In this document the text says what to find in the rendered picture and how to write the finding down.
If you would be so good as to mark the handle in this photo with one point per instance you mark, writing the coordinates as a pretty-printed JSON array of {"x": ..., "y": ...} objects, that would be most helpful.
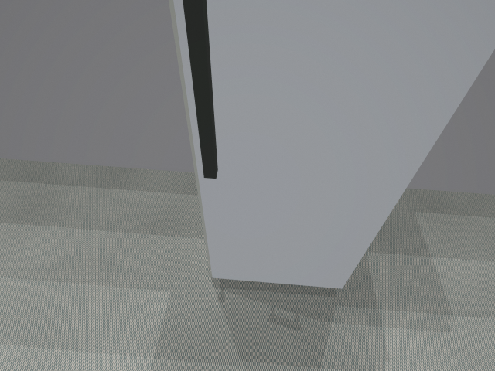
[{"x": 195, "y": 12}]

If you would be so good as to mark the fridge door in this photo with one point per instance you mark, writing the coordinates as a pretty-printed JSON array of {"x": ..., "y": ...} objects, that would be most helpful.
[{"x": 324, "y": 111}]

